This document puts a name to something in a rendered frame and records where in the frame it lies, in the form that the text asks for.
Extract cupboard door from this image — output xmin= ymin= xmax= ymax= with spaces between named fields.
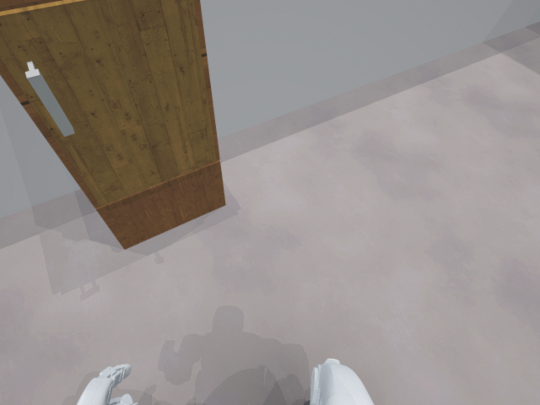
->
xmin=0 ymin=0 xmax=216 ymax=206

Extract robot left hand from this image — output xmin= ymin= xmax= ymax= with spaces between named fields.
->
xmin=77 ymin=364 xmax=138 ymax=405

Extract handle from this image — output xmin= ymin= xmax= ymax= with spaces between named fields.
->
xmin=25 ymin=62 xmax=75 ymax=137

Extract right robot thigh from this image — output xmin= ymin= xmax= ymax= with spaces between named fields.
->
xmin=310 ymin=363 xmax=374 ymax=405

